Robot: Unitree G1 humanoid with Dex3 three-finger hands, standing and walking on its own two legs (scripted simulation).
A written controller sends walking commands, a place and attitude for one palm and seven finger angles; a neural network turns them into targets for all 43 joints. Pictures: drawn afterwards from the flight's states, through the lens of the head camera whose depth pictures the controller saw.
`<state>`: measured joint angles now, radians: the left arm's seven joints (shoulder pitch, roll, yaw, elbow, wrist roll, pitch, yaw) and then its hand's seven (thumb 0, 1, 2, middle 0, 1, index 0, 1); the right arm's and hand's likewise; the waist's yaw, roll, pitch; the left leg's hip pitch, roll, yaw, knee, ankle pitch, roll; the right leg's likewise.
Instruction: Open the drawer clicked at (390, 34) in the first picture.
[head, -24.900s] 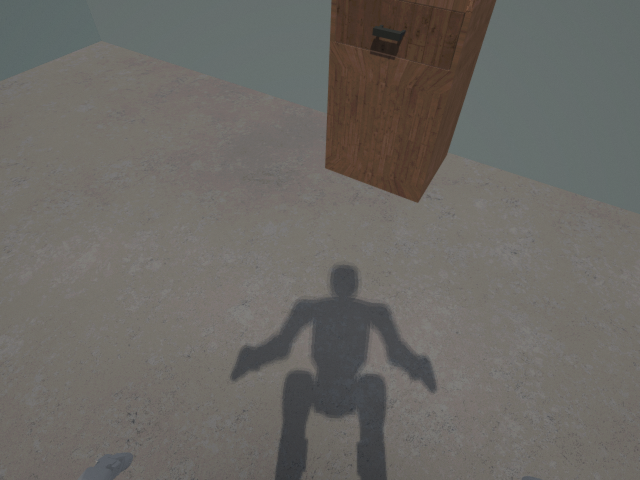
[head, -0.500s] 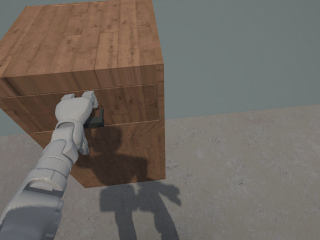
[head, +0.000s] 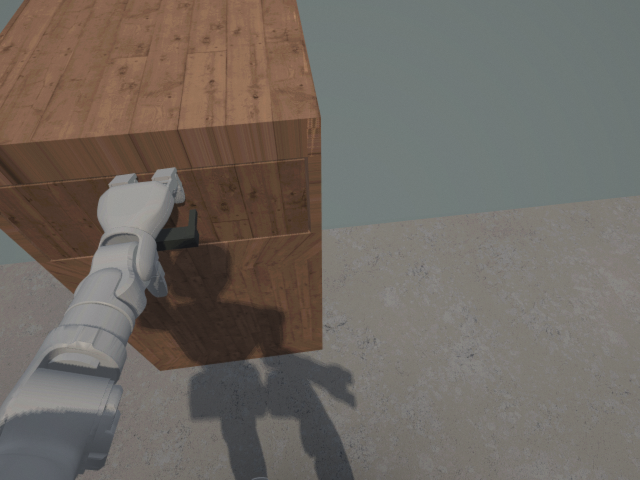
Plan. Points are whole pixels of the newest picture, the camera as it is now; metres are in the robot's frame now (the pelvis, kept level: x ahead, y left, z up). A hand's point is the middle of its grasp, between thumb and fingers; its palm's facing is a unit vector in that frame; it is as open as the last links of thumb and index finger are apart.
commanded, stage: re-aim the fingers above the handle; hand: left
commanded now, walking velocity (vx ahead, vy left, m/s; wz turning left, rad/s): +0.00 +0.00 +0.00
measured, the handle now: (165, 228) +0.49 +0.24 -0.02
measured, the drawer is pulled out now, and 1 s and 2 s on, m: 0.00 0.00 0.00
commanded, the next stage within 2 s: lower the fingers behind the handle in 1.06 s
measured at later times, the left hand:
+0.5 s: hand (134, 239) +0.44 +0.25 +0.03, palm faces -0.08 -0.05 -1.00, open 13.8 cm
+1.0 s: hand (143, 241) +0.43 +0.24 +0.03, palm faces -0.06 -0.06 -1.00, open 13.8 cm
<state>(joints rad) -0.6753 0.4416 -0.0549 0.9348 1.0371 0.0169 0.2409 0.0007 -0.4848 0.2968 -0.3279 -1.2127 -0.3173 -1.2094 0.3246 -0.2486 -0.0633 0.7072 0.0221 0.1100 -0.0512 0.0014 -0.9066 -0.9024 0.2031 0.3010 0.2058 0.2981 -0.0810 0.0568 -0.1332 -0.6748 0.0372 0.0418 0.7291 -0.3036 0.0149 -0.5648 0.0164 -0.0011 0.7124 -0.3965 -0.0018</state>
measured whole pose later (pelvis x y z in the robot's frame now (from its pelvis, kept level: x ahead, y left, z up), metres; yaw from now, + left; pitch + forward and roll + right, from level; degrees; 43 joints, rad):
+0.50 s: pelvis +0.01 +0.00 +0.00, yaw +0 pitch +15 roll -1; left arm -0.63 0.48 -0.03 0.89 1.04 -0.03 0.24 0.00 -0.48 0.30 -0.32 -1.21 -0.32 -1.21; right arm 0.32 -0.25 -0.07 0.71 0.02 0.11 -0.05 0.00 -0.91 -0.90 0.20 0.30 0.21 0.30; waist -0.06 0.05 -0.13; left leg -0.69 0.03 0.03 0.75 -0.32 0.02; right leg -0.57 0.01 -0.01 0.72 -0.41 0.00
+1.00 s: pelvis +0.00 +0.01 +0.00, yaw +1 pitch +14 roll -2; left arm -0.63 0.44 -0.08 0.85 1.03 -0.02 0.23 0.00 -0.49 0.30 -0.32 -1.20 -0.31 -1.20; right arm 0.31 -0.24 -0.07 0.71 0.02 0.11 -0.04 0.00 -0.91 -0.90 0.20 0.30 0.21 0.30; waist -0.06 0.05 -0.13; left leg -0.68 0.02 0.03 0.75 -0.31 0.03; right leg -0.55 0.01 -0.01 0.72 -0.40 0.01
